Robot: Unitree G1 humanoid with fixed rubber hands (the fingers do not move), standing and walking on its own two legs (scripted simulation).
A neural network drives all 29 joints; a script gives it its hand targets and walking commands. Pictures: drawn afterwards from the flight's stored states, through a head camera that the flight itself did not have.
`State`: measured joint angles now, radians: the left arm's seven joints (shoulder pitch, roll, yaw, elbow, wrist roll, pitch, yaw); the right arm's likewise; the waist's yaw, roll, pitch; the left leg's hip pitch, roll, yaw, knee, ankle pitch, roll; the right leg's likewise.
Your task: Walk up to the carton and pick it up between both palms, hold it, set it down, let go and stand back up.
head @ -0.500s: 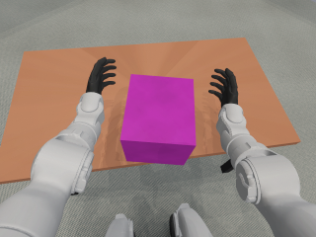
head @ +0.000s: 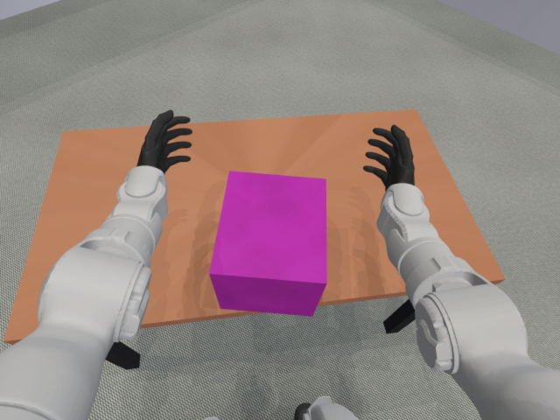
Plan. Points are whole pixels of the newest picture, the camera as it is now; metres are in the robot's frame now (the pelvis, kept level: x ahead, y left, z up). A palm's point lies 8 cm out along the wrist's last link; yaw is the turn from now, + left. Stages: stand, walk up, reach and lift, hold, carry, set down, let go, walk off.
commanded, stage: set down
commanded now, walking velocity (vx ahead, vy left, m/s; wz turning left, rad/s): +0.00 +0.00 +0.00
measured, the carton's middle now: (271, 245) +0.42 -0.03 -0.10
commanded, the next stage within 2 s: none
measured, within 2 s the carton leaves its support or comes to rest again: neither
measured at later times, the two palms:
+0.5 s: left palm (136, 218) +0.40 +0.17 +0.04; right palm (386, 231) +0.36 -0.19 +0.03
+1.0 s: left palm (118, 278) +0.33 +0.20 +0.01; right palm (382, 282) +0.29 -0.17 +0.00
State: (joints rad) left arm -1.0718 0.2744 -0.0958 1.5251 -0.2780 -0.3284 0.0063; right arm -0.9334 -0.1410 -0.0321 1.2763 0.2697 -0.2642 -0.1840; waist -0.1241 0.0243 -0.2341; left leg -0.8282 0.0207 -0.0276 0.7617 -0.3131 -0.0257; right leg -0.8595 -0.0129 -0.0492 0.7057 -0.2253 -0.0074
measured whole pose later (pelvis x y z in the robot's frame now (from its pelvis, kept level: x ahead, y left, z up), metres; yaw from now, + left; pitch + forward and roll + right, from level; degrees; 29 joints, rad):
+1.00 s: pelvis +0.02 +0.02 +0.03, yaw -1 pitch +6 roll -2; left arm -0.27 0.17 0.00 0.88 -0.10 -0.40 -0.05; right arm -0.23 -0.03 -0.04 0.97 0.15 -0.57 -0.18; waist -0.03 0.02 -0.04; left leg -0.40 0.03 -0.01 0.63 -0.33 -0.01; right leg -0.41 0.00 -0.04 0.53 -0.21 0.01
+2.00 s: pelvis +0.06 +0.02 +0.04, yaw -2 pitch -6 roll -2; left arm 0.20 0.20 -0.05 0.59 -0.06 -0.20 -0.04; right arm 0.19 -0.09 -0.03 0.78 0.07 -0.42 -0.06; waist 0.00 0.02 0.04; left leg -0.01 0.04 0.02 0.46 -0.33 0.00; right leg -0.06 0.01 -0.01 0.39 -0.23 0.01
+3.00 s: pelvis +0.05 +0.00 +0.04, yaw -2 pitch -5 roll -1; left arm 0.18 0.19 0.00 0.54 0.02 0.12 0.01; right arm 0.18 -0.19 -0.02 0.73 -0.02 -0.18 0.01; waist 0.01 0.02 0.06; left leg -0.02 0.04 0.03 0.41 -0.30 -0.02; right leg -0.09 0.01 0.00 0.39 -0.21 0.00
